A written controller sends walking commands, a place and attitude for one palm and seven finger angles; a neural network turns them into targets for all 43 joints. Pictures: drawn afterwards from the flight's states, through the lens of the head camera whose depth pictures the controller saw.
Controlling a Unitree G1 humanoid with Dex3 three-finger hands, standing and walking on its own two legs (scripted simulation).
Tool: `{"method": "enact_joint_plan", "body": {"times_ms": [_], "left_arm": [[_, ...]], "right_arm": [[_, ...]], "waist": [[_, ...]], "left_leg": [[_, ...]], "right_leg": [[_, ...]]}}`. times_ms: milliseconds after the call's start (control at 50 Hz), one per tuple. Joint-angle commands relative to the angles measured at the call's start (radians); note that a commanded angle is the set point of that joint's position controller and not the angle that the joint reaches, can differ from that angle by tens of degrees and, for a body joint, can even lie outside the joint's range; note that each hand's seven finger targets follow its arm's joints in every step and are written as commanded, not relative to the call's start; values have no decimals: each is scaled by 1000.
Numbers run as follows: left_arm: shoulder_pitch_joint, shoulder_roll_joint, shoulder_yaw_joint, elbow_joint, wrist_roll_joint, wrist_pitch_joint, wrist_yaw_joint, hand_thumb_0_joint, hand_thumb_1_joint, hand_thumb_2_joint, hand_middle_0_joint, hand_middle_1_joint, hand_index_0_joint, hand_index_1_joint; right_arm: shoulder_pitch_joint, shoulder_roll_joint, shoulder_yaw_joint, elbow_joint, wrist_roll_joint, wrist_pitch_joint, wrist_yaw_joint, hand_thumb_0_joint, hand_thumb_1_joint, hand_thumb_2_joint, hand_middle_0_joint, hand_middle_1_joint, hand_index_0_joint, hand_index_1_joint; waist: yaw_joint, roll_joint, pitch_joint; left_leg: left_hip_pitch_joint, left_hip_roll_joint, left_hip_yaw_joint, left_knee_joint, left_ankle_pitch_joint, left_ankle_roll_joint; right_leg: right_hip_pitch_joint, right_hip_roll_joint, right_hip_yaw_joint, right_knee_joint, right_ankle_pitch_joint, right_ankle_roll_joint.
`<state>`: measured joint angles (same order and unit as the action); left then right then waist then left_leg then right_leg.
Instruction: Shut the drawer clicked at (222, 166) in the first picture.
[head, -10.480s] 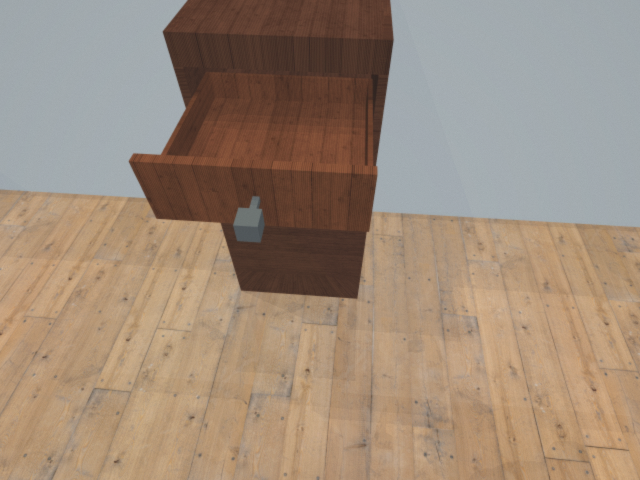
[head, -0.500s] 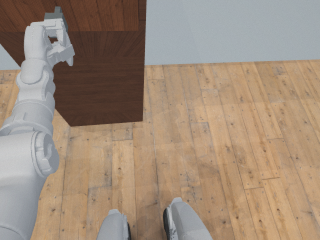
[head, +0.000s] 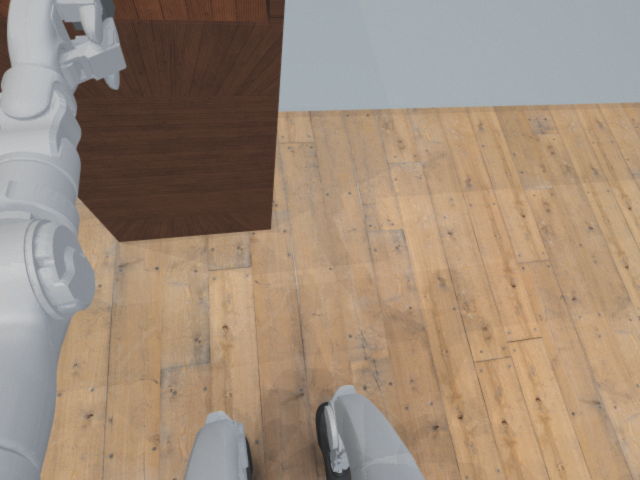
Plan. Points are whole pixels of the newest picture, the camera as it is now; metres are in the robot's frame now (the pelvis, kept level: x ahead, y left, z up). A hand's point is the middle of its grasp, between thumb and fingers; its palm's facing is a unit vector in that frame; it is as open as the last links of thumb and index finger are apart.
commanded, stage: push the drawer shut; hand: left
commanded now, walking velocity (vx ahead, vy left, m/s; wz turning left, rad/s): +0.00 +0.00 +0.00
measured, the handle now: out of the picture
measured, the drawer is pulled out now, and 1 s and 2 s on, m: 0.00 0.00 0.00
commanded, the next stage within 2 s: pull the fist back off the drawer in 0.04 s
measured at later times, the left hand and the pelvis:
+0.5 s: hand (113, 46) +0.59 +0.13 +0.10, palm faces -0.02 -1.00 -0.05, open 3.4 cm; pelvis -0.01 +0.00 -0.01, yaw +0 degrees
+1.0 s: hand (120, 50) +0.58 +0.13 +0.10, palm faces +0.00 -1.00 -0.04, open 3.3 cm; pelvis +0.03 -0.01 +0.02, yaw -2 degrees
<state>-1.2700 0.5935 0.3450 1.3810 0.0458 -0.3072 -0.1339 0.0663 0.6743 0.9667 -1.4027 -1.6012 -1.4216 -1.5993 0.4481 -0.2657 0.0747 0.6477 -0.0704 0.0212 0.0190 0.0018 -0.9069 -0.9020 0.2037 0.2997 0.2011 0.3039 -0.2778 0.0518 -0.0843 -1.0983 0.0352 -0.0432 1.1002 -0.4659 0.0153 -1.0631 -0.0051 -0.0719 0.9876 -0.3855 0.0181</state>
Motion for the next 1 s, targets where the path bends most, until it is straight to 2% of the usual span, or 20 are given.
{"method": "enact_joint_plan", "body": {"times_ms": [0, 80, 120, 240, 300, 340, 420, 460, 500, 520, 600, 660, 700, 740, 760, 800, 860, 920, 940, 980], "left_arm": [[-715, 158, -13, -282, -30, -79, 47, 0, 900, 900, -1400, -1600, -1400, -1600], [-733, 186, -12, -275, -28, -77, 55, 0, 900, 900, -1400, -1600, -1400, -1600], [-745, 162, -34, -278, -30, -76, 54, 0, 900, 900, -1400, -1600, -1400, -1600], [-736, 197, -7, -268, -22, -72, 47, 0, 900, 900, -1400, -1600, -1400, -1600], [-694, 222, 18, -233, -21, -64, 42, 0, 900, 900, -1400, -1600, -1400, -1600], [-699, 199, -4, -243, -15, -62, 40, 0, 900, 900, -1400, -1600, -1400, -1600], [-661, 254, 48, -254, -19, -60, 36, 0, 900, 900, -1400, -1600, -1400, -1600], [-633, 201, 21, -262, -22, -58, 30, 0, 900, 900, -1400, -1600, -1400, -1600], [-598, 208, 32, -259, -28, -56, 24, 0, 900, 900, -1400, -1600, -1400, -1600], [-584, 215, 42, -284, -32, -58, 23, 0, 900, 900, -1400, -1600, -1400, -1600], [-497, 139, 20, -345, -49, -71, 21, 0, 900, 900, -1400, -1600, -1400, -1600], [-413, 132, 36, -382, -59, -78, 27, 0, 900, 900, -1400, -1600, -1400, -1600], [-355, 91, 19, -382, -64, -80, 29, 0, 900, 900, -1400, -1600, -1400, -1600], [-286, 107, 42, -383, -64, -77, 34, 0, 900, 900, -1400, -1600, -1400, -1600], [-290, 100, 39, -382, -67, -75, 38, 0, 900, 900, -1400, -1600, -1400, -1600], [-258, 154, 88, -363, -65, -77, 46, 0, 900, 900, -1400, -1600, -1400, -1600], [-235, 136, 76, -368, -62, -86, 44, 0, 900, 900, -1400, -1600, -1400, -1600], [-218, 119, 69, -421, -64, -123, 29, 0, 900, 900, -1400, -1600, -1400, -1600], [-151, 144, 102, -479, -73, -136, 18, 0, 900, 900, -1400, -1600, -1400, -1600], [2, 144, 120, -616, -108, -144, -10, 0, 900, 900, -1400, -1600, -1400, -1600]], "right_arm": [[237, -207, -69, 1, -4, -9, -16, 0, -900, -900, 200, 300, 200, 300], [232, -214, -61, 4, -2, -25, -21, 0, -900, -900, 200, 300, 200, 300], [230, -216, -59, 8, -1, -34, -23, 0, -900, -900, 200, 300, 200, 300], [239, -215, -58, -4, -5, -37, -17, 0, -900, -900, 200, 300, 200, 300], [241, -218, -55, -11, -5, -32, -14, 0, -900, -900, 200, 300, 200, 300], [233, -215, -57, -17, -3, -29, -12, 0, -900, -900, 200, 300, 200, 300], [238, -219, -58, -26, -4, -24, -8, 0, -900, -900, 200, 300, 200, 300], [234, -213, -62, -31, -3, -22, -3, 0, -900, -900, 200, 300, 200, 300], [237, -213, -62, -34, -3, -18, -2, 0, -900, -900, 200, 300, 200, 300], [238, -212, -64, -38, -1, -15, -1, 0, -900, -900, 200, 300, 200, 300], [230, -205, -76, -49, 0, -7, 9, 0, -900, -900, 200, 300, 200, 300], [224, -201, -84, -57, 4, 4, 12, 0, -900, -900, 200, 300, 200, 300], [223, -195, -88, -58, 4, 10, 16, 0, -900, -900, 200, 300, 200, 300], [215, -193, -91, -65, 11, 21, 18, 0, -900, -900, 200, 300, 200, 300], [212, -190, -92, -65, 12, 26, 17, 0, -900, -900, 200, 300, 200, 300], [215, -189, -92, -70, 15, 33, 12, 0, -900, -900, 200, 300, 200, 300], [205, -176, -94, -83, 22, 36, 9, 0, -900, -900, 200, 300, 200, 300], [203, -170, -102, -81, 22, 37, 8, 0, -900, -900, 200, 300, 200, 300], [201, -172, -109, -96, 23, 39, 11, 0, -900, -900, 200, 300, 200, 300], [177, -169, -118, -135, 35, 44, 12, 0, -900, -900, 200, 300, 200, 300]], "waist": [[-111, 241, -506], [-118, 228, -518], [-125, 254, -518], [-110, 232, -560], [-103, 196, -515], [-100, 215, -521], [-79, 199, -541], [-73, 207, -543], [-62, 190, -535], [-49, 203, -551], [-20, 212, -588], [7, 164, -602], [17, 166, -576], [37, 128, -554], [28, 106, -529], [39, 43, -490], [42, 14, -469], [52, 70, -536], [95, 99, -599], [154, 143, -726]], "left_leg": [[505, -1, -65, -129, 269, 7], [466, 1, -64, -134, 200, 12], [486, 4, -72, -140, 190, 9], [458, -7, -62, -124, 202, 13], [415, -8, -57, -124, 174, 17], [417, -8, -58, -128, 153, 15], [414, -7, -53, -123, 182, 17], [439, -7, -54, -127, 194, 15], [435, -7, -51, -129, 203, 16], [453, -5, -51, -133, 227, 13], [540, -2, -53, -145, 291, 5], [542, -3, -38, -155, 336, 4], [561, -5, -29, -163, 377, 3], [528, -7, -10, -169, 385, 5], [510, -10, -4, -173, 380, 8], [443, -16, 12, -176, 364, 18], [396, -25, 33, -179, 375, 23], [476, -23, 35, -166, 474, 17], [526, -23, 37, -172, 530, 10], [641, -21, 40, -191, 686, 1]], "right_leg": [[64, 56, 9, -115, 108, -37], [69, 52, 14, -117, 73, -33], [43, 51, 11, -115, 65, -34], [92, 53, 13, -110, 77, -36], [105, 55, 14, -114, 62, -38], [91, 51, 13, -111, 49, -37], [125, 53, 14, -108, 68, -38], [116, 52, 13, -110, 76, -39], [136, 55, 13, -110, 82, -39], [146, 54, 11, -108, 97, -40], [159, 59, 5, -111, 132, -44], [228, 60, 9, -122, 176, -41], [240, 62, 6, -126, 208, -43], [286, 63, 12, -132, 241, -41], [302, 62, 15, -137, 255, -38], [364, 63, 28, -144, 287, -35], [424, 60, 44, -142, 352, -31], [432, 57, 48, -124, 441, -35], [473, 57, 47, -119, 481, -39], [568, 56, 50, -123, 594, -45]]}}
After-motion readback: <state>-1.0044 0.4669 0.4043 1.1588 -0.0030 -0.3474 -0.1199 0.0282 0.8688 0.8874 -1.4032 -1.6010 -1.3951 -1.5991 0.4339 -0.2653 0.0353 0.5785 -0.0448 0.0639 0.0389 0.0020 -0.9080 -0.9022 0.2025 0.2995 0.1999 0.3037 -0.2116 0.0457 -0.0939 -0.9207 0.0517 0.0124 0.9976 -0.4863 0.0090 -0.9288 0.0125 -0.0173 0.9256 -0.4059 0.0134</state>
